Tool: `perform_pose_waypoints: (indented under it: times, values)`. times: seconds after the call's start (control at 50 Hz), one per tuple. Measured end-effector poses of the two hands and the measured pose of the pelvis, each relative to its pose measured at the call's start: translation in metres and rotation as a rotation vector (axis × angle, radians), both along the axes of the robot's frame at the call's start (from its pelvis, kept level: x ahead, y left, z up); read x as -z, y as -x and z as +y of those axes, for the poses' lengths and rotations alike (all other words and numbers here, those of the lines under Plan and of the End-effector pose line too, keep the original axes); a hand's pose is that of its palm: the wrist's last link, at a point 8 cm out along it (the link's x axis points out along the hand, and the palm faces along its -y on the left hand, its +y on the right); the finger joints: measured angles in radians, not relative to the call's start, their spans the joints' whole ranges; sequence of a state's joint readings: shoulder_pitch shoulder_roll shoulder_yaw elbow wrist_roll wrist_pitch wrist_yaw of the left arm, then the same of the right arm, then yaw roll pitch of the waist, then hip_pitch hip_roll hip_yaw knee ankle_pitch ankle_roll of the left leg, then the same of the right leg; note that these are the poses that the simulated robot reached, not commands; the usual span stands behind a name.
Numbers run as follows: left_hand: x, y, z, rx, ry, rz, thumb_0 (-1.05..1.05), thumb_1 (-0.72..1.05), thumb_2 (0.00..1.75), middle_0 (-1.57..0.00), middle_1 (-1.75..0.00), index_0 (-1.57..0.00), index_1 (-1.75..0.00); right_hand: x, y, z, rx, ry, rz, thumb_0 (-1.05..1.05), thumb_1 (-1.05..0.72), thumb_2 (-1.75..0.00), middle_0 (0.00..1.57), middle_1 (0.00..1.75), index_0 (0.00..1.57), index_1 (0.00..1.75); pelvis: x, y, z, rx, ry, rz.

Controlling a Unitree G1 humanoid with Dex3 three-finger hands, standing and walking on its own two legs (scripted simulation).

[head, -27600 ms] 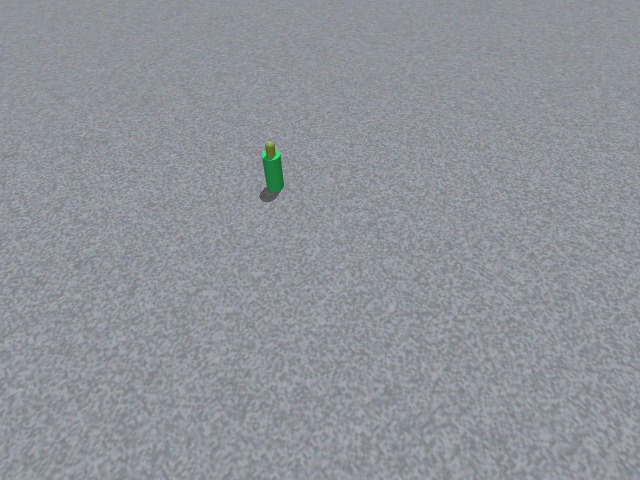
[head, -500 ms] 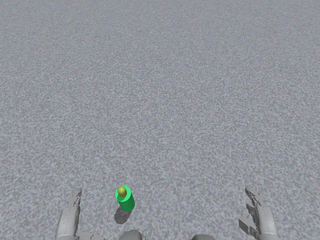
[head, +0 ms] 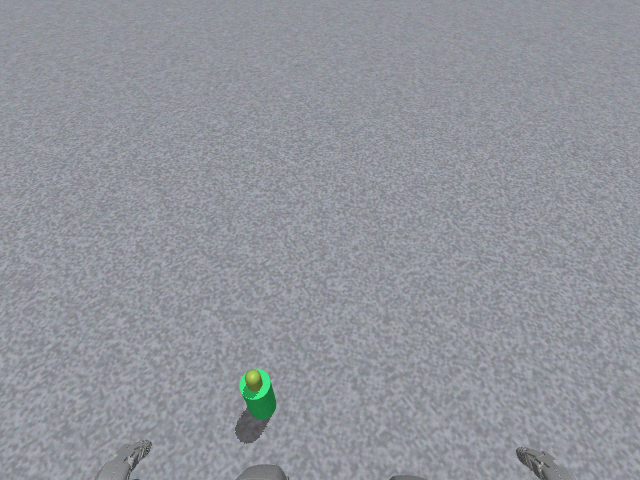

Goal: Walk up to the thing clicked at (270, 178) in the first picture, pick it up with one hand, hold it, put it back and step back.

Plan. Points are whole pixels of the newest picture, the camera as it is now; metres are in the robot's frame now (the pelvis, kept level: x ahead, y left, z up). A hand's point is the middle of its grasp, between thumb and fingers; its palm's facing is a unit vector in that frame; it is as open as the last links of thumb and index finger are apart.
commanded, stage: stand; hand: left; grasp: from the side
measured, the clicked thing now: (257, 391) +0.41 +0.19 -0.62
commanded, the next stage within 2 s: step back in 1.92 s
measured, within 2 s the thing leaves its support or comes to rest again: neither
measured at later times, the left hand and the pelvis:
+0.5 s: hand out of the picture +0.02 +0.25 -0.13, palm faces -0.01 -0.94 -0.35, open 7.4 cm; pelvis -0.02 +0.01 +0.03, yaw +0 degrees
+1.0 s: hand out of the picture +0.04 +0.24 -0.13, palm faces -0.02 -0.94 -0.34, open 7.4 cm; pelvis -0.01 +0.00 +0.03, yaw +0 degrees
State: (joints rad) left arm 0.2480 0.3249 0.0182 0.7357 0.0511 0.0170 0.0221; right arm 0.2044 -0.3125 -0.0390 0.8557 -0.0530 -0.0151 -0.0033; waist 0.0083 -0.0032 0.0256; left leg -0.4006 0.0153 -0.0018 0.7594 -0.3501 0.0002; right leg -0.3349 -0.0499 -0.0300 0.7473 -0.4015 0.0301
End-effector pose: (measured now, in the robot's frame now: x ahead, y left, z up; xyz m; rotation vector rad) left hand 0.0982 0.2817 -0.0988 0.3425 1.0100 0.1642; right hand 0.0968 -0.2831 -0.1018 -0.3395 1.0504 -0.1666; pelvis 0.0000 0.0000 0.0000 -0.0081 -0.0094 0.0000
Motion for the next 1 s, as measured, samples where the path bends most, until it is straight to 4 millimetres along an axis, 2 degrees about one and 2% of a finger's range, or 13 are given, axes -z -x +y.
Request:
perform_pose_waypoints:
  times: [0.1,0.2,0.4,0.7,0.86,1.0]
  values:
    - [0.002,0.03,0.012,-0.048,-0.01,0.098,0.01,0.87,0.89,-0.2,-0.3,-0.2,-0.3,-0.002,0.018,-0.002,0.034,0.001,0.067,0.01,-0.91,-0.9,0.2,0.3,0.2,0.3,-0.009,0.001,0.003,-0.003,0.001,-0.027]
    - [0.001,0.052,0.015,-0.08,0.001,0.167,0.01,0.9,0.89,-0.2,-0.3,-0.2,-0.3,-0.004,0.031,0.005,0.045,-0.016,0.116,0.01,-0.91,-0.9,0.2,0.3,0.2,0.3,-0.018,0.003,0.007,-0.004,0.003,-0.049]
    - [-0.005,0.075,0.014,-0.096,0.011,0.235,0.01,0.9,0.9,-0.2,-0.3,-0.2,-0.3,-0.004,0.044,0.014,0.06,-0.055,0.15,0.01,-0.91,-0.9,0.2,0.3,0.2,0.3,-0.029,0.012,0.008,-0.006,-0.003,-0.073]
    - [-0.01,0.083,0.013,-0.11,-0.004,0.259,0.01,0.9,0.9,-0.2,-0.3,-0.2,-0.3,-0.005,0.061,-0.003,0.084,-0.043,0.194,0.01,-0.91,-0.9,0.2,0.3,0.2,0.3,-0.032,0.019,0.001,-0.009,0.0,-0.074]
    - [-0.008,0.076,0.009,-0.103,0.007,0.265,0.01,0.9,0.9,-0.2,-0.3,-0.2,-0.3,-0.006,0.065,-0.008,0.089,-0.035,0.217,0.01,-0.91,-0.9,0.2,0.3,0.2,0.3,-0.032,0.016,-0.002,-0.007,-0.001,-0.064]
    - [-0.008,0.064,0.006,-0.097,0.012,0.268,0.01,0.9,0.9,-0.2,-0.3,-0.2,-0.3,-0.006,0.061,-0.009,0.092,-0.034,0.229,0.01,-0.91,-0.9,0.2,0.3,0.2,0.3,-0.033,0.009,-0.003,-0.005,-0.002,-0.056]
